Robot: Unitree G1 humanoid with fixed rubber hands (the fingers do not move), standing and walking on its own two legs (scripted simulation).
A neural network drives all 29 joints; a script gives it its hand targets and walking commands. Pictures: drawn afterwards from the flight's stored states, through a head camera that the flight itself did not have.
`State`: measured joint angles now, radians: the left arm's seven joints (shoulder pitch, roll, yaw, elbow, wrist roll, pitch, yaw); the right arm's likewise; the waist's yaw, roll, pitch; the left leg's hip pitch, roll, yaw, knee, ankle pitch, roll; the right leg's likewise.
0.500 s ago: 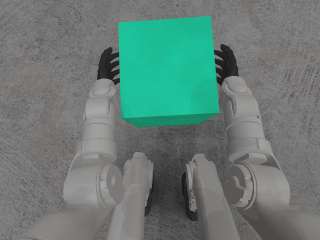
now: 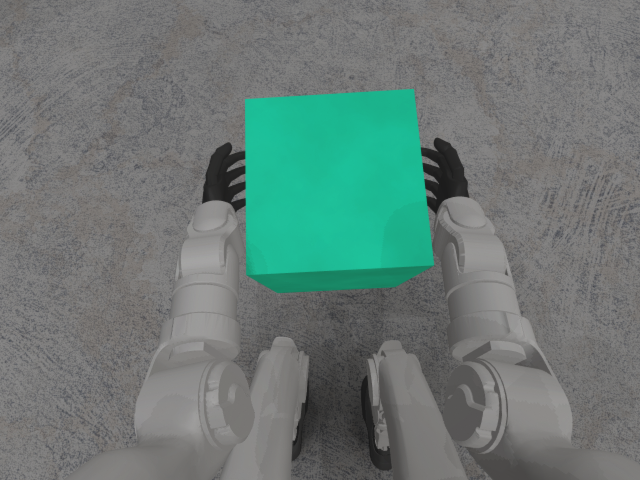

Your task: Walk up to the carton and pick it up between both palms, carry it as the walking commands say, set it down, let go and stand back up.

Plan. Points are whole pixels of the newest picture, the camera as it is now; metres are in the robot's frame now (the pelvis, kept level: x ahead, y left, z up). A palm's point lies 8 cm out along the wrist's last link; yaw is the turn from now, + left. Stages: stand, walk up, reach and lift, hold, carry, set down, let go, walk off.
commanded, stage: reach and lift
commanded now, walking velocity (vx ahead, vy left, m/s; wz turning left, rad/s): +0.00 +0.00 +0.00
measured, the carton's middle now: (333, 209) +0.46 +0.01 -0.11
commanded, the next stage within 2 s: none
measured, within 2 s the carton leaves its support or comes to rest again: neither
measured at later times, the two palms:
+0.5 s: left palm (199, 196) +0.42 +0.16 +0.03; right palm (471, 191) +0.43 -0.13 +0.03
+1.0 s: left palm (173, 187) +0.40 +0.15 +0.10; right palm (504, 180) +0.40 -0.13 +0.10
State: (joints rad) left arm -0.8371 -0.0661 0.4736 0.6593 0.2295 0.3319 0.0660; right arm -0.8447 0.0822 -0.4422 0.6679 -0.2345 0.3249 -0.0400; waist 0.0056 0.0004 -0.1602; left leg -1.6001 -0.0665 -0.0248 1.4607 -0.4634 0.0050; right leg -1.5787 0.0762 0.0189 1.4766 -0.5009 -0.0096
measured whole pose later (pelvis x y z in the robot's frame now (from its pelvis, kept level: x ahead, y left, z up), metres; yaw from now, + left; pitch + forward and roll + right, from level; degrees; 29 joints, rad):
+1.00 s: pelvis +0.04 +0.00 +0.13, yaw +0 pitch +19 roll +0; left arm -0.52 -0.16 0.43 0.54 0.28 0.32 0.03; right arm -0.52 0.17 -0.39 0.55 -0.28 0.31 0.00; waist 0.01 0.00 -0.08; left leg -0.89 -0.06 -0.05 0.90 -0.33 0.01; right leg -0.87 0.07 0.05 0.92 -0.37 -0.02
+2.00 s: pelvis +0.07 +0.00 +0.19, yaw +0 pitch -5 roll +0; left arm -0.34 -0.17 0.29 0.35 0.27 0.65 0.04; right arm -0.33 0.17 -0.27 0.35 -0.27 0.64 0.00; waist 0.01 0.00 0.01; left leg -0.13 -0.05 -0.07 0.44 -0.21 0.02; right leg -0.11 0.05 0.06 0.44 -0.23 -0.02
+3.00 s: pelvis +0.07 +0.00 +0.19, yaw +0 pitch -8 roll +0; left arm -0.28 -0.16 0.22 0.26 0.27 0.75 0.03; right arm -0.28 0.16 -0.21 0.26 -0.26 0.74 0.00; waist 0.00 -0.01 0.02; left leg -0.06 -0.05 -0.07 0.40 -0.20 0.02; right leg -0.03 0.05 0.07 0.39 -0.22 -0.02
